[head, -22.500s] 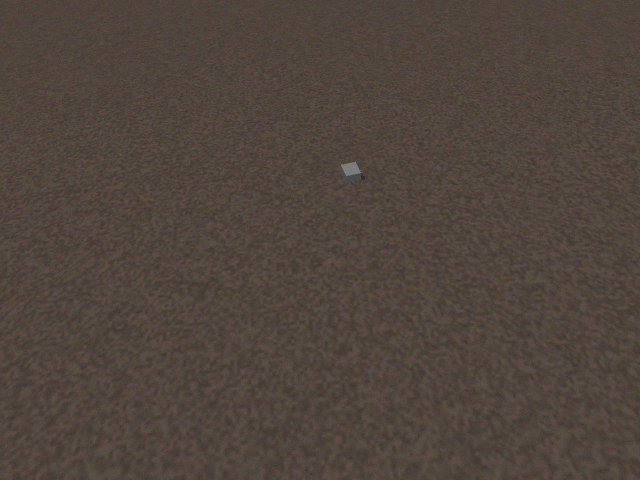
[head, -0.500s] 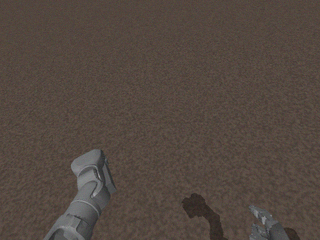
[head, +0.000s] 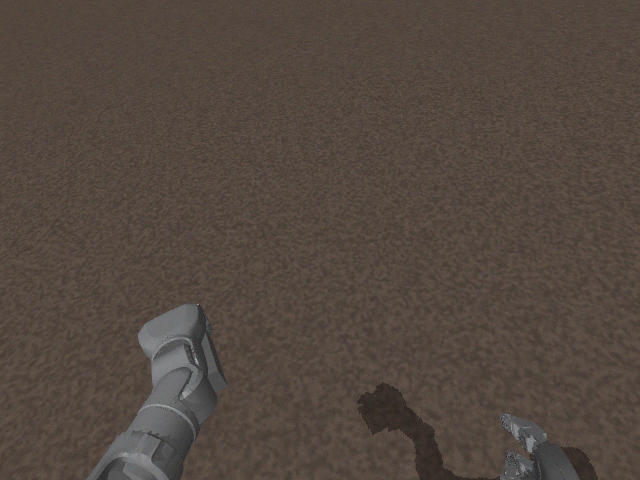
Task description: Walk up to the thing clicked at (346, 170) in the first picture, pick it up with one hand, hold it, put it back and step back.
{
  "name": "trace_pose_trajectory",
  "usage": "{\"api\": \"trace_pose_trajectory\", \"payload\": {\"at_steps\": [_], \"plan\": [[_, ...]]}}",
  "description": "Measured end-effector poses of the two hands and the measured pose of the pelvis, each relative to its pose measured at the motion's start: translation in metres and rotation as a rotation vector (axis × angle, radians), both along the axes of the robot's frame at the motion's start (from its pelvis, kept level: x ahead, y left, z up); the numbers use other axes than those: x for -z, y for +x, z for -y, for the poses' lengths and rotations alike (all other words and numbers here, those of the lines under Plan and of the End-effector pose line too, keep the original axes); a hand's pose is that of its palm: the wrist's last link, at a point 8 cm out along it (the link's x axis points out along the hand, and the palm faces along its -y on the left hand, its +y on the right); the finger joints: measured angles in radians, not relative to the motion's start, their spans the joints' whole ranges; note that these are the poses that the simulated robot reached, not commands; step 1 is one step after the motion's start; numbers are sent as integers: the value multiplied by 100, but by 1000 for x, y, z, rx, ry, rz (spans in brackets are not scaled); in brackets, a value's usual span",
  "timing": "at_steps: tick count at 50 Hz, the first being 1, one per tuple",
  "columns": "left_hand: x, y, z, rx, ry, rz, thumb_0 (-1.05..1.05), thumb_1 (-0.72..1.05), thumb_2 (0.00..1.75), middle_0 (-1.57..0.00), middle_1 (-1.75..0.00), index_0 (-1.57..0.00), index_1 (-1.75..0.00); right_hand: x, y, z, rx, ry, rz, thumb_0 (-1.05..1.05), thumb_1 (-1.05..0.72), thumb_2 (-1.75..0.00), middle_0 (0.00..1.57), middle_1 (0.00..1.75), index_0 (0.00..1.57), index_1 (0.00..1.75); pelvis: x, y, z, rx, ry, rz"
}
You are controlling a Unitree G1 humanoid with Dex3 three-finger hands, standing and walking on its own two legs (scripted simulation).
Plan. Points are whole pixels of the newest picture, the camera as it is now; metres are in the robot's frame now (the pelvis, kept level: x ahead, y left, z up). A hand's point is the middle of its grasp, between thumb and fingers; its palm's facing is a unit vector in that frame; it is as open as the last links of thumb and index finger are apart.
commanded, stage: crouch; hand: left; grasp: from above
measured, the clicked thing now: (190, 366) +0.30 +0.24 -0.06
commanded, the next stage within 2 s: lower in 1.74 s
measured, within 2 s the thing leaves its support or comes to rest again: neither
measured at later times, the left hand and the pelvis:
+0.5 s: hand (231, 389) +0.35 +0.24 -0.27, palm faces -0.34 -0.14 -0.93, open 11.3 cm; pelvis -0.05 +0.01 -0.15, yaw -1 degrees
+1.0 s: hand (250, 415) +0.37 +0.25 -0.48, palm faces -0.35 -0.22 -0.91, open 11.2 cm; pelvis -0.07 +0.01 -0.32, yaw -2 degrees
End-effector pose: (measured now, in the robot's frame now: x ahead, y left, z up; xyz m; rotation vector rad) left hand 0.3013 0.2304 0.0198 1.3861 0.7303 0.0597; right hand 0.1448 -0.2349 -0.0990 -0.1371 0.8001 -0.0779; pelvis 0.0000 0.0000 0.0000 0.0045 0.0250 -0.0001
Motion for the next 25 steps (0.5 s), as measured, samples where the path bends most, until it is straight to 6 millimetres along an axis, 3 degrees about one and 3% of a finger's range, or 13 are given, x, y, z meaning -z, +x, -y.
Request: {"api": "trace_pose_trajectory", "payload": {"at_steps": [6,12,19,25], "plan": [[38,-7,-1,15,4,-68,1,-19,59,-60,-55,-65,-59,3,-11,8,1,-30,-31,1,-88,-90,20,30,20,30,5,-6,2,-5,-1,-33],[90,-4,-5,32,31,-76,1,-19,57,-60,-55,-64,-58,27,-43,24,17,-88,-142,1,-88,-89,20,30,20,30,26,-17,2,-5,-7,-136],[169,21,-5,49,55,-6,1,-18,56,-60,-54,-64,-57,90,-94,40,64,-148,-292,1,-88,-89,20,30,20,30,88,-34,-2,-2,-20,-319],[233,48,-7,40,73,45,1,-19,58,-60,-53,-64,-56,159,-135,35,111,-140,-400,1,-88,-89,20,30,20,29,151,-46,-7,6,-33,-451]]}}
